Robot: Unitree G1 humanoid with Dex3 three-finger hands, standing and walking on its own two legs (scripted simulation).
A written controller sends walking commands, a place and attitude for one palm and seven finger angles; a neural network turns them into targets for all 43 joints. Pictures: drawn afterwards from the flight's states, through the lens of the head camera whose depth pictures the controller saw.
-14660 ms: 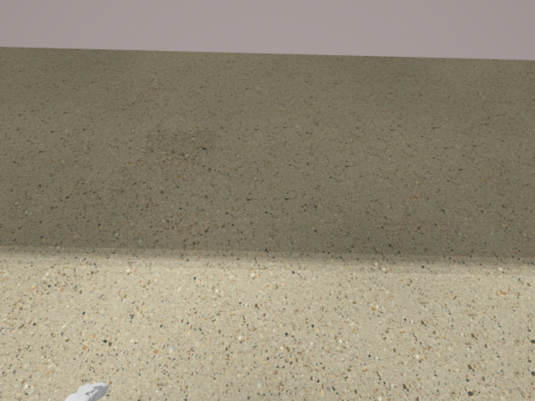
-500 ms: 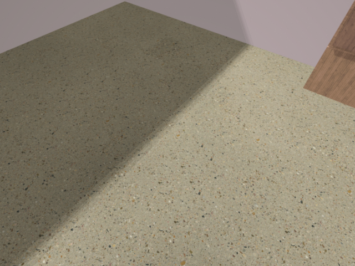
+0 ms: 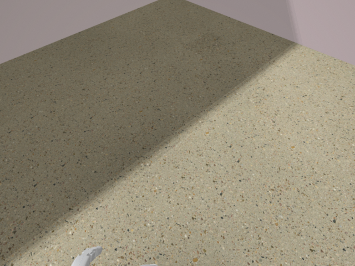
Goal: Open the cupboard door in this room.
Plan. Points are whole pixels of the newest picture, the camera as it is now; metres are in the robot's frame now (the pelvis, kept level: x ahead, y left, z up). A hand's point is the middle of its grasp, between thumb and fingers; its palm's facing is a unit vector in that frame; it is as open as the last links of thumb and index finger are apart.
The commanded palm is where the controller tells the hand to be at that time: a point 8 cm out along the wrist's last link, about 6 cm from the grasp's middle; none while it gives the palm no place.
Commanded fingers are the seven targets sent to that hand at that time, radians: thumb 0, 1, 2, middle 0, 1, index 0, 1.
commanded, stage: turn or walk to find it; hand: left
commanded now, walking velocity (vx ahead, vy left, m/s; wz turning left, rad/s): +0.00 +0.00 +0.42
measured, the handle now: out of the picture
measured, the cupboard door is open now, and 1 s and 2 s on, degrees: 0 0 0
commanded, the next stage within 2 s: stand and wait in 1.90 s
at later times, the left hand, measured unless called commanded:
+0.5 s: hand out of the picture -0.06 +0.23 -0.18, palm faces +0.28 -0.93 -0.26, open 7.3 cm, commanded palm none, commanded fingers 0.00 0.90 0.90 -0.20 -0.30 -0.20 -0.30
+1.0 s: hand out of the picture -0.03 +0.18 -0.14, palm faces +0.42 -0.87 -0.26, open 7.3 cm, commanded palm none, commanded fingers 0.00 0.90 0.90 -0.20 -0.30 -0.20 -0.30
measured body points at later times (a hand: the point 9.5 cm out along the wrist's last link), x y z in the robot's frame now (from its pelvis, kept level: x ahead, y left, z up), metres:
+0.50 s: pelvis -0.01 +0.02 +0.00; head +0.02 +0.05 +0.45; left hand -0.07 +0.28 -0.16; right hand +0.16 -0.20 -0.13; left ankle -0.05 +0.13 -0.73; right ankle -0.02 -0.11 -0.68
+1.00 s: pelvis -0.02 -0.02 +0.01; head +0.02 -0.03 +0.46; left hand -0.05 +0.23 -0.12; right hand +0.14 -0.24 -0.15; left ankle -0.10 +0.10 -0.66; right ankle +0.03 -0.11 -0.73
